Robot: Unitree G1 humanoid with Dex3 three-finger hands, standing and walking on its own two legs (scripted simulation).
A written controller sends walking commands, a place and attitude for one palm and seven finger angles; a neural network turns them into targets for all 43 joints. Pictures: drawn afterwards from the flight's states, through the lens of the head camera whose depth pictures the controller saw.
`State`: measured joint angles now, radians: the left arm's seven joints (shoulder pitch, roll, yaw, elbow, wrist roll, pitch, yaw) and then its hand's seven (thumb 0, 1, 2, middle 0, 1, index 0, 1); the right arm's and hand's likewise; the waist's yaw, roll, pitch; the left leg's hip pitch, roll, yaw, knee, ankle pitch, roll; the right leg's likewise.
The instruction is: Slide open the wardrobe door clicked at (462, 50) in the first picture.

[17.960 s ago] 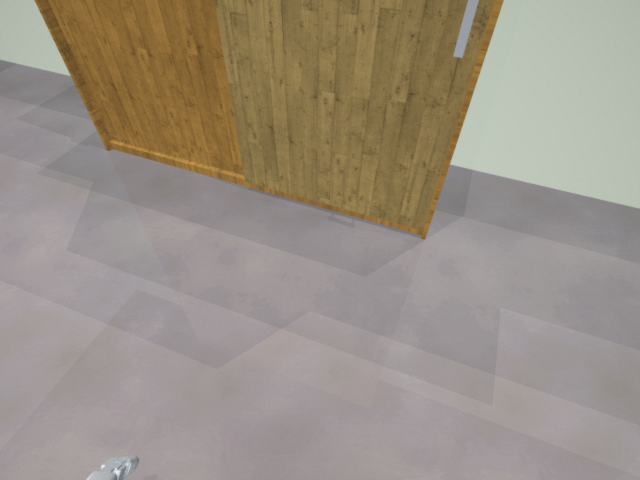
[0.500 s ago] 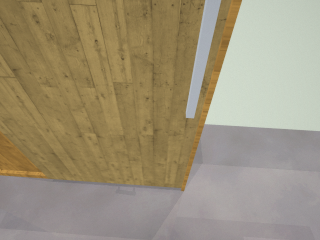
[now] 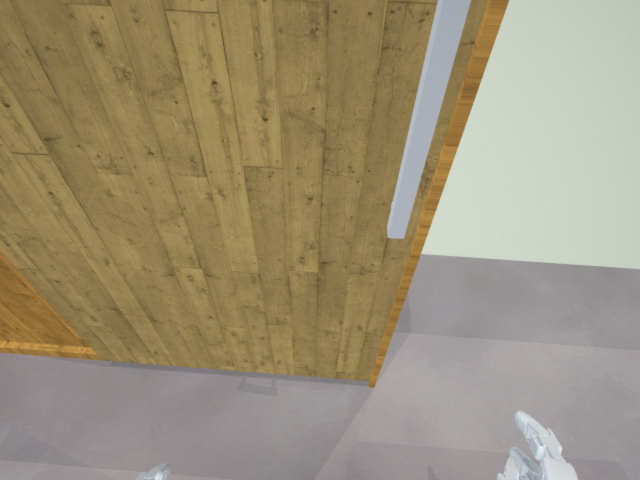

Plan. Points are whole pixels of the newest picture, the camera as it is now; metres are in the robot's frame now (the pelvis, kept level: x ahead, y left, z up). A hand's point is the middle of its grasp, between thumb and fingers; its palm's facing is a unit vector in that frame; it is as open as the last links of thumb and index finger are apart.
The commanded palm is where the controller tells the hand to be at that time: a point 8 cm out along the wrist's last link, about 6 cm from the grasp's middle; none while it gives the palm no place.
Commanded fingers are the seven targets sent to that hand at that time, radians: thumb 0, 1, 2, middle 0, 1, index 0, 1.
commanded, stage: raise the hand with hooked fingers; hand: right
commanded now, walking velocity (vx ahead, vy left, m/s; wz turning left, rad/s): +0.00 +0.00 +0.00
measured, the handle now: (415, 134) +0.50 -0.07 +0.19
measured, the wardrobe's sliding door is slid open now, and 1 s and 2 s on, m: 0.00 0.00 0.00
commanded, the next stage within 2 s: move the hooked fingers beside the handle in 1.94 s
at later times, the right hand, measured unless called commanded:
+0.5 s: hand (526, 465) +0.16 -0.18 +0.05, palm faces +0.06 +0.99 -0.12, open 10.1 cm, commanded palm +0.14 -0.25 +0.05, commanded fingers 0.00 -0.11 -0.56 0.26 0.81 0.26 0.81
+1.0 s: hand (584, 363) +0.24 -0.24 +0.11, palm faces +0.07 +0.99 -0.09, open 13.0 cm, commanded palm +0.21 -0.29 +0.13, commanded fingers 0.00 0.48 -0.31 0.30 1.18 0.30 1.18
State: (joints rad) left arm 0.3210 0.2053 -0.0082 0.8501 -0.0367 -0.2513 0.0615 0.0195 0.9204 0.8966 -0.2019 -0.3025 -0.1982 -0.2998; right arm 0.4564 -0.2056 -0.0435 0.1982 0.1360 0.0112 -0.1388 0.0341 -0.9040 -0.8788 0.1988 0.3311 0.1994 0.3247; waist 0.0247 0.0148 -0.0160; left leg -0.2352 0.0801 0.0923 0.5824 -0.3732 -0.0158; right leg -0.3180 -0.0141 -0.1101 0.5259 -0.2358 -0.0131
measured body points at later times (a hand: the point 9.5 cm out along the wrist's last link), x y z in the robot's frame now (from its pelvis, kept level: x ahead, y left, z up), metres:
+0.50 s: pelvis -0.04 +0.05 -0.05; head -0.01 +0.05 +0.40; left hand +0.16 +0.27 -0.13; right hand +0.15 -0.24 +0.06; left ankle -0.04 +0.12 -0.73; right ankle +0.02 -0.11 -0.73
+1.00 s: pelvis -0.01 -0.01 -0.01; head +0.00 -0.01 +0.44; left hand +0.15 +0.25 -0.07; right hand +0.23 -0.29 +0.12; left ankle -0.04 +0.12 -0.73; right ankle +0.03 -0.11 -0.73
